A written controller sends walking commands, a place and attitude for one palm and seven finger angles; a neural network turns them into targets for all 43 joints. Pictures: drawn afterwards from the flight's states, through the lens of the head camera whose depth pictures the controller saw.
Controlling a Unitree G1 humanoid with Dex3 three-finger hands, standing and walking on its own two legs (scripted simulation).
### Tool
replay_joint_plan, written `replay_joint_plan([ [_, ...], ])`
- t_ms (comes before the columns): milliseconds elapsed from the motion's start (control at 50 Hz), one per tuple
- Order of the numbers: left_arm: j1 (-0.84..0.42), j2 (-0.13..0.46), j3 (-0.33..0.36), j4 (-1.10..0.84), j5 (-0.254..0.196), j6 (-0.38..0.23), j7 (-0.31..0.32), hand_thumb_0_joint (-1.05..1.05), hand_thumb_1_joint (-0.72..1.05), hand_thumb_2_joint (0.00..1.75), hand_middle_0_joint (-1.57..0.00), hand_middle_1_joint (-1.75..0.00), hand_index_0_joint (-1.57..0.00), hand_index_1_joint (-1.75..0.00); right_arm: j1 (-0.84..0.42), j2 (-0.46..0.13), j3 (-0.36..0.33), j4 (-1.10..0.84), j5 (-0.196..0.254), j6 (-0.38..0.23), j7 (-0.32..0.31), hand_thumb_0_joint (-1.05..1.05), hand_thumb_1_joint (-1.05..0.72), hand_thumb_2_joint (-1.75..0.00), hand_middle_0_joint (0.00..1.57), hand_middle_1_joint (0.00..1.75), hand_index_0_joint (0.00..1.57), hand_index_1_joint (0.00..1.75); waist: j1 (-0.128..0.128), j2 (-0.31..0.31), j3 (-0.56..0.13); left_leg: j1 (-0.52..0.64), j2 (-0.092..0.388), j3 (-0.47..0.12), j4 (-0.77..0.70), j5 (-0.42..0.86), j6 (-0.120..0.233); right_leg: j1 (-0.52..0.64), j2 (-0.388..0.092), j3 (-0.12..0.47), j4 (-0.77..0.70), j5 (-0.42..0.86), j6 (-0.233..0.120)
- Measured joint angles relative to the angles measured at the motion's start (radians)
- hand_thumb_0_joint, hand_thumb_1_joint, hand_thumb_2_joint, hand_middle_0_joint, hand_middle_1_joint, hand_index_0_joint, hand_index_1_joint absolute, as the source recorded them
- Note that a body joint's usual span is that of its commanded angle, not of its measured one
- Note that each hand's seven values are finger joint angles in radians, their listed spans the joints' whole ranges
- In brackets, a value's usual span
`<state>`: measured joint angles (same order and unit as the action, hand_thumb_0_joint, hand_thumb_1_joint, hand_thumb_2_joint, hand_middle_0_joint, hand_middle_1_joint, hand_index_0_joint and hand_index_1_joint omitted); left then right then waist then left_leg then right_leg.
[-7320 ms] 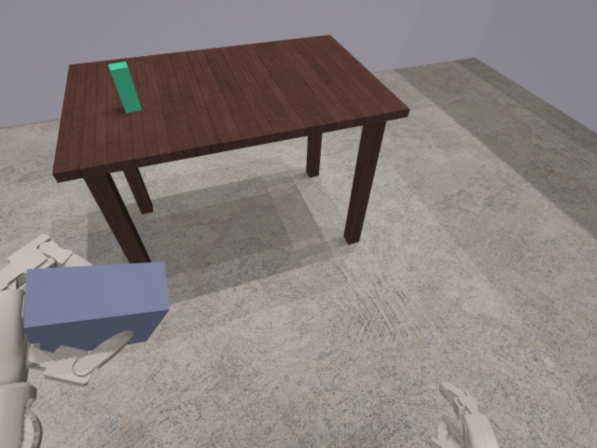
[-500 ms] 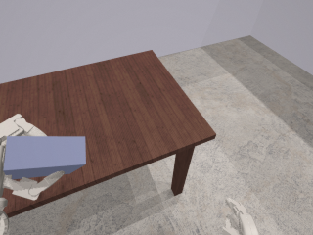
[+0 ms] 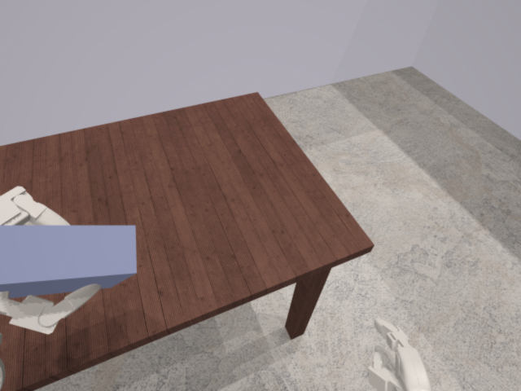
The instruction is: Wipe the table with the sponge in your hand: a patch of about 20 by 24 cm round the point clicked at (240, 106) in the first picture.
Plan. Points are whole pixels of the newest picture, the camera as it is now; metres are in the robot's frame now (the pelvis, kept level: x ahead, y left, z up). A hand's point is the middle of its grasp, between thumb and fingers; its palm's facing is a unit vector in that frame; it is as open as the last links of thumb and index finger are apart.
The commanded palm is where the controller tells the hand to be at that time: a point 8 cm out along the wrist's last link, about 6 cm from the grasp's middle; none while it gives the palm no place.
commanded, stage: come to a stop and stand still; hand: left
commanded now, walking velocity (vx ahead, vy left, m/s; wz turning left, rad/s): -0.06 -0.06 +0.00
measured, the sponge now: (85, 262) +0.22 +0.21 +0.16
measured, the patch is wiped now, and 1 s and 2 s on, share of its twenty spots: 0.00 0.00 0.00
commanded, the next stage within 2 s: look again from close up in 1.32 s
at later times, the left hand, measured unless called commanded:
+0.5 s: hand (8, 269) +0.20 +0.26 +0.19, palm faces +0.33 -0.84 -0.44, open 9.4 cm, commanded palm +0.13 +0.30 +0.18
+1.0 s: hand out of the picture +0.13 +0.28 +0.17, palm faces +0.38 -0.85 -0.37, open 9.4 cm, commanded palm +0.08 +0.32 +0.18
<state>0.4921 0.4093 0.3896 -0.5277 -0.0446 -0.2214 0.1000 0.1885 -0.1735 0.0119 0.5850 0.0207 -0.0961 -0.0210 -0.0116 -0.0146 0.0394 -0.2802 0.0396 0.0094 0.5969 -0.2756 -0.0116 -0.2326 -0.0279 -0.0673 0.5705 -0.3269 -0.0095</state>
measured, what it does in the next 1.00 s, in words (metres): shifts its weight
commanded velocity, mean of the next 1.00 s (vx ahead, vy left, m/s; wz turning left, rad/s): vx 0.00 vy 0.00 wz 0.00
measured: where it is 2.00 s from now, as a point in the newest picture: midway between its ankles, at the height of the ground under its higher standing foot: outside the picture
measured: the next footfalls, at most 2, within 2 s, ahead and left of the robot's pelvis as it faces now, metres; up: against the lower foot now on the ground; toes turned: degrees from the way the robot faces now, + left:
none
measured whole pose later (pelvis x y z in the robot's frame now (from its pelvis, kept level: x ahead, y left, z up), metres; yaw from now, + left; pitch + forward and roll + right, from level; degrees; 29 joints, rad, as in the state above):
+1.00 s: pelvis -0.09 +0.04 +0.01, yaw -1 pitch -4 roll -1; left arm 0.33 0.35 0.33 -0.36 0.01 -0.25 0.08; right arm 0.20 -0.20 0.03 0.60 0.00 -0.19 -0.02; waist 0.04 -0.01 0.06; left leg -0.30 0.02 0.04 0.50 -0.18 0.02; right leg -0.25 -0.01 0.01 0.46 -0.20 0.02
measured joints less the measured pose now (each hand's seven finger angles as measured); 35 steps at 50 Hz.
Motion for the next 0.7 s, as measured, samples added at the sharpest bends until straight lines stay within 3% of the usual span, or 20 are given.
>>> replay_joint_plan([
  [40,0.016,-0.010,-0.003,0.002,-0.004,0.008,0.000,0.00,-0.44,1.03,-0.81,-1.37,-0.81,-1.37,0.009,0.006,0.008,0.001,-0.005,0.003,-0.006,0.01,-0.90,-0.89,0.20,0.30,0.21,0.30,0.006,-0.004,-0.012,0.021,-0.002,0.001,-0.054,-0.020,-0.017,0.000,-0.002,0.001,-0.014,0.005,0.009],
  [140,-0.023,-0.032,-0.031,0.039,0.007,0.049,0.005,0.00,-0.44,1.03,-0.81,-1.37,-0.81,-1.37,0.000,0.013,0.022,0.012,-0.012,0.004,-0.015,0.01,-0.90,-0.89,0.20,0.30,0.21,0.30,0.033,-0.012,0.008,0.040,-0.002,0.000,-0.095,0.020,-0.010,0.035,0.001,-0.002,-0.087,0.047,0.015],
  [260,-0.051,-0.044,-0.069,0.019,0.007,0.075,0.011,0.00,-0.44,1.03,-0.81,-1.37,-0.81,-1.37,-0.026,0.009,0.027,0.001,-0.013,-0.004,-0.018,0.01,-0.90,-0.89,0.20,0.30,0.21,0.30,0.027,-0.016,0.023,0.048,0.005,-0.006,-0.120,0.046,-0.009,0.058,0.009,-0.008,-0.139,0.088,0.014],
  [300,-0.181,0.046,-0.039,0.053,0.068,0.055,-0.039,0.00,-0.44,1.03,-0.81,-1.37,-0.81,-1.37,-0.008,0.004,-0.002,-0.013,-0.027,-0.036,-0.016,0.01,-0.90,-0.89,0.20,0.30,0.21,0.30,0.072,-0.012,0.038,0.016,0.018,-0.004,-0.088,0.046,-0.009,0.039,0.022,-0.011,-0.136,0.099,0.009],
  [340,-0.319,0.123,0.037,0.123,0.066,0.018,-0.040,0.00,-0.44,1.03,-0.81,-1.37,-0.81,-1.37,-0.034,-0.005,-0.009,0.006,-0.031,-0.040,0.000,0.01,-0.90,-0.89,0.20,0.30,0.21,0.30,0.089,-0.018,0.069,0.008,0.021,0.004,-0.083,0.052,-0.013,0.017,0.023,-0.002,-0.113,0.106,0.003],
  [380,-0.372,0.138,0.105,0.177,0.040,0.001,-0.025,0.00,-0.44,1.03,-0.81,-1.37,-0.81,-1.37,-0.052,-0.019,-0.011,0.012,-0.025,-0.037,0.019,0.01,-0.90,-0.89,0.20,0.30,0.21,0.30,0.080,-0.012,0.077,0.007,0.021,0.023,-0.091,0.067,-0.010,0.003,0.022,0.017,-0.108,0.118,0.007],
  [420,-0.334,0.101,0.126,0.184,0.012,0.002,-0.014,0.00,-0.44,1.03,-0.80,-1.38,-0.81,-1.38,-0.046,-0.035,-0.019,0.003,-0.013,-0.036,0.039,0.01,-0.90,-0.89,0.20,0.30,0.21,0.30,0.061,0.006,0.065,0.014,0.017,0.045,-0.104,0.078,0.000,-0.002,0.018,0.039,-0.115,0.133,0.016],
  [500,-0.141,-0.007,0.001,0.121,0.002,0.006,-0.035,0.00,-0.43,1.03,-0.80,-1.39,-0.80,-1.39,0.005,-0.061,-0.030,-0.019,0.001,-0.038,0.046,0.01,-0.90,-0.89,0.20,0.30,0.21,0.30,0.025,0.035,0.032,0.031,0.001,0.069,-0.126,0.091,0.019,0.007,0.002,0.061,-0.131,0.150,0.036],
  [560,-0.025,-0.032,-0.090,0.121,0.015,0.004,-0.060,0.00,-0.43,1.03,-0.80,-1.39,-0.80,-1.38,0.040,-0.054,-0.023,-0.016,0.003,-0.027,0.023,0.01,-0.90,-0.89,0.20,0.30,0.21,0.30,0.012,0.022,0.018,0.037,-0.008,0.071,-0.132,0.099,0.025,0.009,-0.007,0.062,-0.128,0.154,0.041],
  [620,-0.001,-0.017,-0.101,0.149,0.029,0.007,-0.067,0.00,-0.44,1.03,-0.80,-1.38,-0.80,-1.38,0.070,-0.035,-0.008,-0.013,0.001,-0.026,-0.001,0.01,-0.90,-0.89,0.20,0.30,0.20,0.30,0.019,-0.009,0.027,0.027,-0.009,0.060,-0.126,0.108,0.027,0.002,-0.007,0.053,-0.118,0.152,0.035],
  [700,-0.085,0.003,-0.054,0.173,0.049,0.010,-0.045,0.00,-0.44,1.03,-0.81,-1.37,-0.81,-1.37,0.095,-0.022,0.006,-0.014,-0.001,-0.052,-0.011,0.01,-0.90,-0.89,0.20,0.30,0.20,0.30,0.043,-0.028,0.063,-0.004,-0.012,0.031,-0.096,0.082,0.033,-0.012,0.002,0.043,-0.096,0.124,0.024],
])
